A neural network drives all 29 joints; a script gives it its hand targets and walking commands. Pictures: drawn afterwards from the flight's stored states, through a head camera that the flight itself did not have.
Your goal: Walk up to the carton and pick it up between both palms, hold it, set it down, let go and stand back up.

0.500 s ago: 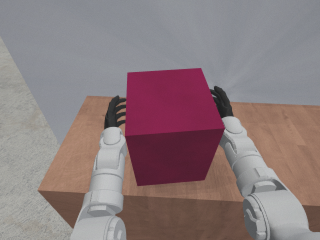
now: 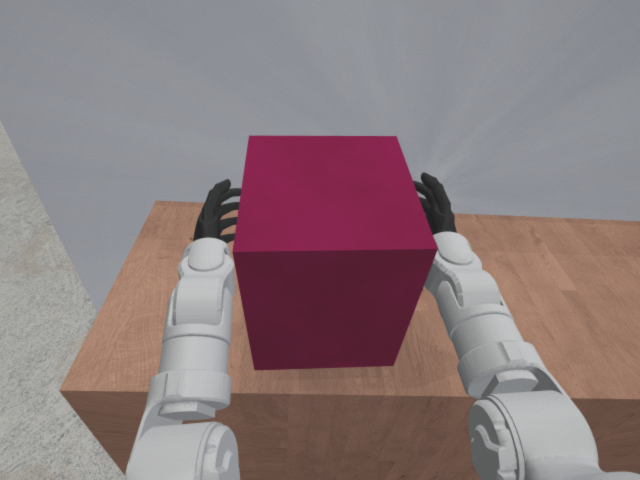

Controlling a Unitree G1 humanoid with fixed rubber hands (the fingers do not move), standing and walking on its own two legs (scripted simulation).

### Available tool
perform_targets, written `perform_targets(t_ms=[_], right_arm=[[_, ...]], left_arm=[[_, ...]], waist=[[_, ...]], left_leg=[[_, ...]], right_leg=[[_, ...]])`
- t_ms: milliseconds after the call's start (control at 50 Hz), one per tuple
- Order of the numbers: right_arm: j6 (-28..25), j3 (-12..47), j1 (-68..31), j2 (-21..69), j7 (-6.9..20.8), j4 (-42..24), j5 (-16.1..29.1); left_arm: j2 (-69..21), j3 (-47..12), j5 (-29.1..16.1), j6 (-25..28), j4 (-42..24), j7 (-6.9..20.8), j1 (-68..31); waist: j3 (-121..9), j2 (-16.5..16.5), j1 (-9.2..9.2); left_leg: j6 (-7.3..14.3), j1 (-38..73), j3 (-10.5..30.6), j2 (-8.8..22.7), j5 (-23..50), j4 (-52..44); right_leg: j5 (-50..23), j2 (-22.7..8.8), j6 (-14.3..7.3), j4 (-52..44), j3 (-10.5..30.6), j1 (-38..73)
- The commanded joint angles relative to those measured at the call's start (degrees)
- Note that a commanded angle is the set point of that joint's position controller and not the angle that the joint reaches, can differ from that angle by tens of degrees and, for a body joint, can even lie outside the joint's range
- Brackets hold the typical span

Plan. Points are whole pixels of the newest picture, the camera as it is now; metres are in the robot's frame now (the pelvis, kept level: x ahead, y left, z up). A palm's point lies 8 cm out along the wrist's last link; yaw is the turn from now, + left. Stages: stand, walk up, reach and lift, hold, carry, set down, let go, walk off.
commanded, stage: reach and lift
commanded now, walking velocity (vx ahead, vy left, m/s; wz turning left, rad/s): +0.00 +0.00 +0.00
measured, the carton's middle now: (324, 255) +0.39 +0.00 +0.10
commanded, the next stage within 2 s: hold in 1.04 s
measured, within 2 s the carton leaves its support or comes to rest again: neither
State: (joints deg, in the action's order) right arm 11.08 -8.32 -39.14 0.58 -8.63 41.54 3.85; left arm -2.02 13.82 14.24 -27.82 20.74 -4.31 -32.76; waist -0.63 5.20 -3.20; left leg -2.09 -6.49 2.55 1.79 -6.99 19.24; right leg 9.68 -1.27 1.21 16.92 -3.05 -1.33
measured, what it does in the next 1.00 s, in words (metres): stands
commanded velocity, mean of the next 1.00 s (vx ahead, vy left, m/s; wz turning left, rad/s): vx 0.00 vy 0.00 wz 0.00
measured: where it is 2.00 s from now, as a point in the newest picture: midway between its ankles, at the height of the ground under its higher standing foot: outside the picture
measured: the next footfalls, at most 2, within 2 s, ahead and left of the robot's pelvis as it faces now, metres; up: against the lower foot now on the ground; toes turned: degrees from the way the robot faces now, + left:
none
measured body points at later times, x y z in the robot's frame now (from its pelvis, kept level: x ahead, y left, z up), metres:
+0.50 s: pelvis +0.00 +0.00 +0.00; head -0.04 +0.03 +0.45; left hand +0.39 +0.14 +0.17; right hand +0.39 -0.16 +0.17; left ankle +0.05 +0.14 -0.75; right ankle +0.00 -0.13 -0.75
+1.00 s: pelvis +0.00 +0.00 +0.00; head -0.05 +0.04 +0.45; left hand +0.39 +0.14 +0.19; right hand +0.38 -0.15 +0.19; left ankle +0.05 +0.14 -0.75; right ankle +0.00 -0.13 -0.75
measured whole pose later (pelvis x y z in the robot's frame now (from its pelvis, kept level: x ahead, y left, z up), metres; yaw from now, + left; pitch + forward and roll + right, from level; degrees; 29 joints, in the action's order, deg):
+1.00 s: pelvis +0.00 +0.00 +0.00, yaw -2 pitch -8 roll -1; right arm 17.9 -4.6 -40.9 -1.0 -12.3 34.0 9.5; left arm -1.5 15.8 16.0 -36.2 14.5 -1.0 -36.9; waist 0.2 4.4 -4.4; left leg -1.8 -3.9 1.0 2.3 -8.0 19.5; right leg 9.9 -0.9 1.3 16.9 -1.5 0.7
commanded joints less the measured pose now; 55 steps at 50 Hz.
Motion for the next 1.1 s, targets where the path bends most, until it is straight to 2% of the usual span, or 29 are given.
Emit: perform_targets(t_ms=[0,40,60,120,160,220,280,320,340,380,440,460,500,520,540,560,640,680,740,800,860,880,920,940,980,1000,1020,1060,1080], right_arm=[[-4.63,20.23,-47.81,30.32,7.00,-15.93,3.67],[-4.56,21.36,-48.55,31.19,7.59,-18.00,3.89],[-4.25,19.97,-49.43,29.61,7.34,-17.93,3.31],[-2.99,17.34,-48.02,27.44,8.51,-12.94,2.44],[-2.99,16.31,-47.85,26.60,8.81,-11.31,2.10],[-4.13,22.09,-51.79,29.86,8.16,-18.85,4.61],[-4.36,23.53,-54.58,29.40,7.59,-21.80,6.79],[-3.47,26.10,-51.47,32.73,6.56,-24.81,7.54],[-2.92,24.60,-47.87,31.81,6.02,-21.78,6.68],[-1.71,25.92,-48.02,32.41,5.01,-22.79,7.13],[-0.59,25.47,-49.71,32.20,4.57,-22.79,6.89],[-0.43,24.21,-47.65,31.13,4.40,-20.89,6.97],[-0.21,25.26,-49.29,31.97,3.98,-23.31,7.18],[-0.86,28.34,-47.76,33.25,3.52,-27.94,9.12],[-0.84,29.34,-50.61,33.84,3.13,-29.74,9.52],[-0.47,28.70,-47.46,32.77,3.07,-28.14,9.43],[1.04,27.89,-44.63,31.54,2.06,-27.95,9.06],[1.95,24.85,-47.88,29.83,2.67,-23.60,8.13],[2.40,21.87,-48.05,30.29,3.11,-19.56,6.82],[0.91,27.16,-49.96,33.08,3.36,-26.84,10.66],[1.08,28.95,-51.22,30.97,2.84,-29.52,11.12],[2.70,26.98,-47.71,29.62,2.49,-24.99,9.53],[2.58,27.37,-49.94,30.58,2.78,-25.44,10.05],[2.73,25.10,-50.80,30.10,3.35,-22.32,9.18],[2.65,24.04,-49.10,29.44,3.52,-23.49,9.97],[3.54,22.12,-47.55,28.12,3.85,-18.14,9.43],[2.91,24.38,-51.42,30.91,3.87,-22.32,10.35],[2.45,25.99,-51.70,31.33,4.05,-22.97,10.99],[1.99,25.45,-52.88,30.02,3.89,-25.55,10.87]], left_arm=[[-38.61,-30.47,-7.93,3.42,-10.24,7.82,-46.00],[-38.58,-30.27,-8.15,3.26,-12.61,6.92,-47.25],[-38.41,-29.19,-8.61,2.46,-8.01,7.20,-44.84],[-37.38,-26.29,-5.24,0.76,-5.27,6.72,-42.78],[-34.40,-20.88,-2.96,-0.94,-0.84,7.91,-40.45],[-36.97,-24.93,-6.30,-0.57,-7.77,8.36,-42.47],[-37.53,-26.60,-6.92,-0.17,-9.17,7.62,-43.65],[-35.31,-26.59,-7.12,0.33,-11.06,7.72,-41.71],[-34.61,-27.32,-7.31,0.11,-11.55,8.20,-42.75],[-33.07,-24.36,-5.43,-1.11,-11.07,9.49,-40.71],[-30.42,-22.42,-5.32,-1.59,-10.07,10.81,-42.72],[-32.44,-24.29,-5.98,-1.23,-11.99,11.00,-44.24],[-31.19,-24.25,-6.46,-1.22,-10.32,11.34,-44.34],[-34.09,-29.07,-8.22,-1.01,-17.69,11.31,-44.23],[-32.86,-28.78,-8.27,-1.07,-14.43,11.28,-44.94],[-32.60,-28.68,-7.68,-1.19,-15.71,10.91,-44.20],[-31.67,-28.54,-7.67,-2.35,-16.63,12.04,-42.16],[-31.74,-25.59,-5.52,-3.64,-10.36,12.40,-43.09],[-31.05,-22.44,-4.39,-4.34,-10.76,13.26,-45.64],[-33.37,-28.27,-8.55,-2.83,-19.61,11.99,-49.21],[-34.80,-30.87,-9.04,-3.57,-16.96,10.68,-44.39],[-32.34,-26.79,-5.75,-4.61,-11.94,11.18,-41.64],[-31.54,-26.51,-6.77,-4.55,-14.93,11.39,-44.25],[-31.15,-25.45,-6.12,-4.63,-13.26,11.22,-46.96],[-32.51,-25.07,-5.83,-5.86,-14.72,11.71,-44.37],[-31.40,-23.40,-4.41,-6.10,-12.63,11.91,-46.25],[-31.38,-23.36,-5.11,-5.78,-13.83,12.06,-47.61],[-31.94,-25.25,-5.41,-5.80,-14.63,11.15,-46.11],[-34.64,-28.60,-7.08,-5.49,-17.48,10.94,-48.76]], waist=[[-24.14,-12.21,-1.49],[-27.97,-10.39,0.04],[-25.66,-8.69,-1.46],[-22.41,-10.70,-0.28],[-15.74,-7.31,1.27],[-27.43,-6.10,2.08],[-30.00,-7.04,0.99],[-31.32,-5.57,2.19],[-28.89,-5.75,-0.84],[-26.41,-4.77,0.55],[-23.37,-1.62,0.33],[-22.23,-3.89,-1.32],[-23.82,-3.98,-1.11],[-31.40,-5.52,-1.97],[-32.88,-6.33,-0.63],[-29.59,-7.45,-1.53],[-27.56,-7.20,-3.19],[-18.51,-6.89,-2.88],[-17.29,-6.45,-2.33],[-31.04,-7.76,-1.71],[-32.30,-9.02,-2.18],[-23.84,-8.09,-1.87],[-25.19,-7.36,-1.25],[-23.10,-7.15,-1.57],[-22.50,-7.40,-2.71],[-18.26,-9.32,-2.21],[-21.57,-7.55,-0.53],[-22.92,-8.13,-0.13],[-26.77,-9.71,-2.62]], left_leg=[[-2.78,12.34,-2.83,-3.88,7.89,-1.29],[-2.89,15.50,-2.38,-3.10,9.95,-0.82],[-2.77,13.51,-2.35,-3.02,8.05,-1.17],[-2.98,13.96,-2.04,-2.51,4.48,-2.98],[-0.88,10.44,-3.65,-2.89,-0.81,-5.07],[-1.09,14.82,-3.95,-3.30,10.77,-1.73],[-1.22,17.04,-2.96,-3.55,14.52,0.02],[-0.55,16.93,-3.22,-4.28,16.32,1.48],[-1.03,17.61,-3.31,-4.34,15.34,0.95],[0.33,14.61,-4.01,-4.88,13.29,0.15],[2.09,11.77,-4.50,-5.19,8.47,-1.25],[1.17,11.45,-3.96,-4.85,8.88,-1.22],[1.07,11.80,-3.91,-5.30,10.07,-0.35],[0.02,15.25,-3.91,-5.07,16.71,1.55],[-0.18,15.38,-4.10,-5.28,15.55,1.93],[-0.50,14.56,-3.46,-5.41,16.11,1.37],[0.06,13.08,-3.03,-5.36,13.61,1.05],[0.15,10.46,-3.27,-4.48,7.88,-1.49],[1.20,10.67,-4.38,-4.39,4.09,-2.71],[-0.18,15.89,-4.29,-4.31,14.73,0.63],[-2.05,18.85,-2.60,-4.14,21.25,2.59],[-1.31,16.18,-3.67,-4.29,15.96,0.92],[-0.44,14.74,-3.85,-4.41,12.23,0.14],[-0.12,14.98,-3.49,-3.63,6.47,-1.53],[-0.23,15.21,-3.91,-3.70,10.90,-0.94],[-0.65,13.11,-4.19,-4.19,8.51,-1.53],[0.41,13.22,-4.68,-4.41,8.25,-1.19],[-0.23,13.85,-4.43,-4.43,10.86,-0.50],[-1.34,16.78,-3.60,-4.13,13.70,0.43]], right_leg=[[-4.55,4.41,1.30,-2.14,-1.39,-2.84],[-5.48,5.05,1.00,-1.67,-1.94,-3.60],[-4.60,4.88,1.19,-2.64,-1.71,-3.46],[-0.26,5.00,0.04,-3.47,-1.92,-5.95],[2.75,4.49,0.22,-4.04,-2.26,-4.25],[-6.87,5.54,0.86,-2.54,-2.13,0.26],[-9.48,5.75,0.81,-2.96,-1.88,-1.09],[-14.20,5.45,1.60,-2.02,-1.63,1.30],[-14.93,5.18,1.53,-2.27,-1.72,0.35],[-14.76,4.76,2.18,-2.44,-1.09,3.30],[-11.72,3.91,2.52,-2.90,-0.26,3.49],[-10.98,4.24,2.64,-2.07,-0.91,2.08],[-13.91,3.65,2.81,-1.92,-0.65,2.96],[-21.45,4.53,2.77,-0.03,-0.85,5.94],[-21.01,4.19,2.61,-0.52,-0.10,5.46],[-22.50,4.16,3.08,-0.15,-0.80,4.52],[-20.56,4.04,2.97,-0.49,0.14,5.41],[-10.73,4.03,2.58,-1.89,-0.77,1.51],[-4.82,3.85,2.44,-2.75,-1.18,-0.26],[-15.17,4.81,2.71,-0.35,-1.42,2.94],[-18.26,6.17,1.74,-0.34,-2.34,3.59],[-14.90,5.40,2.03,-1.85,-1.64,2.00],[-11.68,5.36,2.21,-1.86,-1.61,2.13],[-4.68,5.10,1.75,-2.55,-2.09,-1.19],[-8.46,5.22,1.33,-2.37,-1.58,0.49],[-5.23,4.76,1.18,-2.59,-1.86,-0.77],[-6.23,4.64,1.69,-2.75,-1.22,0.25],[-8.22,5.21,1.74,-1.96,-1.64,1.27],[-10.09,5.78,1.08,-1.78,-2.45,0.81]])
